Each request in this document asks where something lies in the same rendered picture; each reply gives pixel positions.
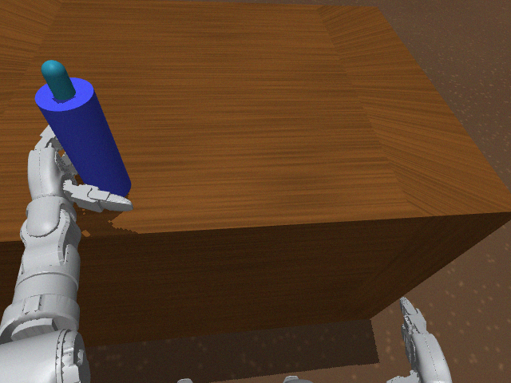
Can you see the right robot hand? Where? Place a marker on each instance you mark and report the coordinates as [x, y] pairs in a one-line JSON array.
[[428, 363]]

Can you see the bottle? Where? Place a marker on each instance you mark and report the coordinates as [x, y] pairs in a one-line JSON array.
[[72, 110]]

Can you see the left robot hand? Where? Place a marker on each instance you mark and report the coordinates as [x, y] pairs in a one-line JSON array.
[[52, 175]]

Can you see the left robot arm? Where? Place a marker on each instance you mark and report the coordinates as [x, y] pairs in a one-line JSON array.
[[39, 342]]

